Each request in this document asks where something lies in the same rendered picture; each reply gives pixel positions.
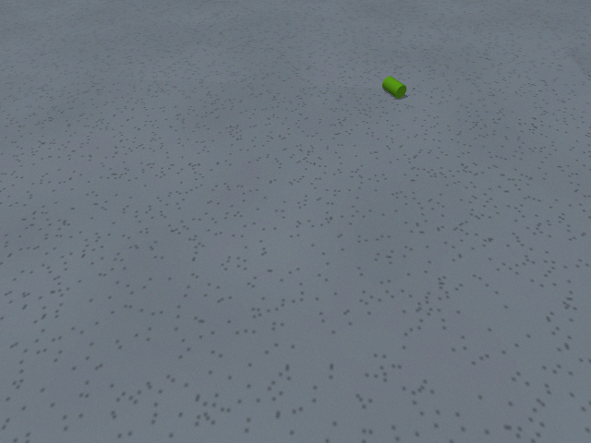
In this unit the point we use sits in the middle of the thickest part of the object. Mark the can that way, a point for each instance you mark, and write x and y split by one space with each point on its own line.
394 87

